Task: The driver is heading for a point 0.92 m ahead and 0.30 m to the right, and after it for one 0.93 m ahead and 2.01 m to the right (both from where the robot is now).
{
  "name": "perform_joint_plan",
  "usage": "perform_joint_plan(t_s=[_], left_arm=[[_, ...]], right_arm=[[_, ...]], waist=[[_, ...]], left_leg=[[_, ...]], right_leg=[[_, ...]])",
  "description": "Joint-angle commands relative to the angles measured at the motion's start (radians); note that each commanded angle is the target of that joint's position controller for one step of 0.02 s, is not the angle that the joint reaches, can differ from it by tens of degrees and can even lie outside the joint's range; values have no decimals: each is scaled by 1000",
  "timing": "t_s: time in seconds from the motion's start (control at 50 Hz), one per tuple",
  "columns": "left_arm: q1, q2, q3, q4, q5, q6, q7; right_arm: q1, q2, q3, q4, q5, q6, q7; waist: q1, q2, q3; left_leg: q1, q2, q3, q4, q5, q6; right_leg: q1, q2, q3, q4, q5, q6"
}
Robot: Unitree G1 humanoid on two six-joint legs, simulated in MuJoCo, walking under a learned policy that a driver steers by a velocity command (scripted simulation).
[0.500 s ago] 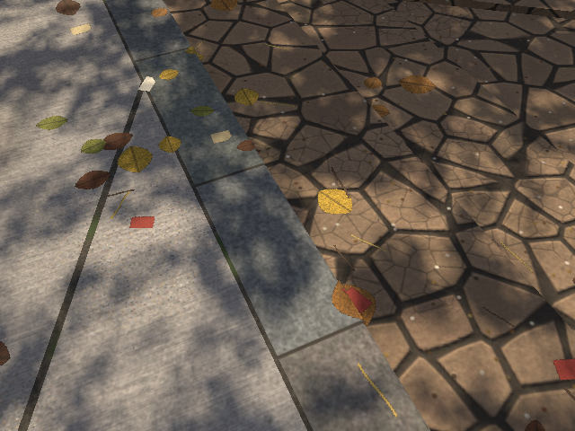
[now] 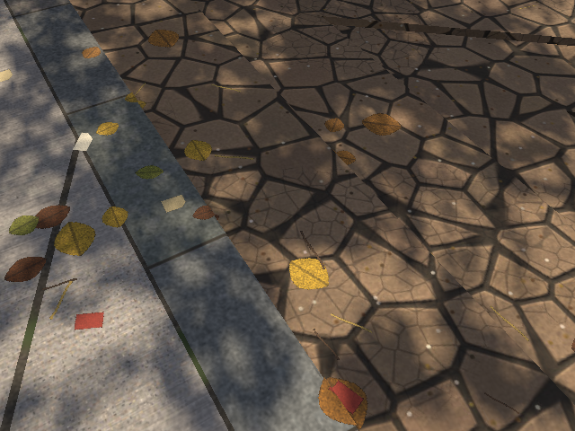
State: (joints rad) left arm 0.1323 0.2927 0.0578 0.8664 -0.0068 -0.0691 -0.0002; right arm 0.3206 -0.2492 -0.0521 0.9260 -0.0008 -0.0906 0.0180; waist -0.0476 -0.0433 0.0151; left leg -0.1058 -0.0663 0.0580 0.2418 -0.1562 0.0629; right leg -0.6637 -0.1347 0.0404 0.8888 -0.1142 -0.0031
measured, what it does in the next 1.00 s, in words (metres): walks ahead: right foot, then left foot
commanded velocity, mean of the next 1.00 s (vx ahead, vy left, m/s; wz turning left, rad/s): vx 0.50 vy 0.00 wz -0.11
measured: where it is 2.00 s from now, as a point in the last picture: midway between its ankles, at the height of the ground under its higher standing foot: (361, 261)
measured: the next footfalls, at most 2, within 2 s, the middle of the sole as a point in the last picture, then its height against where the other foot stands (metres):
right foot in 0.24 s outside the picture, level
left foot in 0.80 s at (248, 372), level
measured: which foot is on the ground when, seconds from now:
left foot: down 0.00-0.24, up 0.26-0.78, down 0.80-1.00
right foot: up 0.00-0.22, down 0.24-0.80, up 0.82-1.00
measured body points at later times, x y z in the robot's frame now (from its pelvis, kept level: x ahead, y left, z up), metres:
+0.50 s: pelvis +0.28 -0.08 +0.00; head +0.30 -0.09 +0.45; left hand +0.33 +0.19 -0.13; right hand +0.41 -0.35 -0.12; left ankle +0.36 +0.10 -0.68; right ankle +0.29 -0.15 -0.75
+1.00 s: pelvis +0.57 -0.02 -0.01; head +0.59 -0.01 +0.44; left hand +0.68 +0.25 -0.14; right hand +0.62 -0.30 -0.13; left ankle +0.60 +0.08 -0.75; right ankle +0.55 -0.17 -0.68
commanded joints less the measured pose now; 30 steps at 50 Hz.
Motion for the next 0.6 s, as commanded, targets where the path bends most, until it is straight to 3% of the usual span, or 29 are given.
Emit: perform_joint_plan(t_s=[0.02,0.1,0.16,0.2,0.22,0.24,0.26,0.28,0.3,0.32,0.34,0.36,0.38,0.42,0.5,0.6], left_arm=[[-62,28,2,-65,2,-10,-6],[-189,27,-4,-109,-8,-17,-22],[-221,47,-1,-138,-11,-25,-40],[-166,75,9,-131,-12,-30,-46],[-74,99,23,-106,-10,-32,-43],[95,150,49,-53,-6,-31,-34],[262,233,70,-22,5,-27,-26],[305,255,73,-2,-6,-21,-32],[285,158,45,-10,-13,-23,-32],[196,127,33,-29,-9,-26,-28],[123,110,26,-44,2,-29,-28],[76,88,21,-49,11,-32,-30],[54,67,15,-49,20,-37,-32],[60,68,15,-36,12,-45,-33],[116,110,26,-2,5,-42,-13],[192,122,25,39,-9,-32,-1]], right_arm=[[-33,-161,-31,-50,6,-14,-15],[47,-175,-34,-5,18,-5,-19],[62,-187,-41,15,22,12,-26],[47,-199,-47,17,22,23,-30],[22,-204,-48,12,22,30,-32],[22,-176,-37,5,15,34,-33],[74,-123,-14,-18,-11,29,-33],[179,-17,17,-9,0,6,-20],[89,-136,-10,-9,31,-13,-15],[-13,-177,-21,-42,51,-24,-14],[-61,-170,-21,-49,41,-26,-21],[-68,-156,-25,-50,24,-21,-26],[-47,-141,-27,-46,19,-11,-26],[-32,-103,-22,-40,20,8,-29],[-151,-100,-21,-83,2,17,-30],[-309,-69,-4,-123,9,1,-13]], waist=[[16,96,32],[-27,96,58],[-14,105,62],[26,124,28],[81,127,-25],[148,102,-136],[175,-48,-299],[127,-282,-418],[163,-163,-344],[150,-105,-197],[121,-19,-121],[87,-8,-77],[56,-27,-70],[35,-31,-54],[52,2,4],[104,-1,38]], left_leg=[[-53,239,-125,-142,194,142],[27,261,-111,-123,168,131],[148,319,-130,-59,223,115],[194,334,-133,16,365,96],[186,309,-107,121,522,79],[108,254,-69,317,557,53],[-151,170,-20,661,250,12],[-506,-2,-76,946,-407,-36],[-622,51,-186,1054,-430,-14],[-673,102,-160,1052,-330,2],[-639,151,-133,1017,-236,0],[-590,185,-134,957,-173,-6],[-524,209,-142,919,-135,-7],[-491,221,-132,855,-112,-19],[-588,229,-123,660,72,-59],[-532,181,-73,384,286,-61]], right_leg=[[27,11,-17,-185,186,7],[53,49,-35,-331,243,-1],[27,55,-20,-381,146,-37],[108,77,-39,-396,63,-65],[241,110,-72,-418,55,-87],[485,108,-69,-402,80,-120],[834,-95,172,-354,101,-204],[1098,-255,629,-516,-185,-340],[1049,-228,645,-588,-322,-299],[907,-201,509,-609,-270,-255],[762,-169,405,-633,-146,-240],[647,-138,328,-657,-44,-234],[578,-108,271,-685,3,-224],[520,-90,208,-735,45,-233],[519,-79,124,-786,119,-236],[542,-34,23,-794,131,-196]])
Keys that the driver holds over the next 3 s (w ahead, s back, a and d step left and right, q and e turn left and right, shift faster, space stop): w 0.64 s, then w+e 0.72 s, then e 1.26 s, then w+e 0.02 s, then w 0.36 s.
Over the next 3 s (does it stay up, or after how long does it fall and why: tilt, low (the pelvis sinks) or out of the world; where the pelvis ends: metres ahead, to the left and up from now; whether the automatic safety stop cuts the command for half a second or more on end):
stays up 0.99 -0.34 -0.04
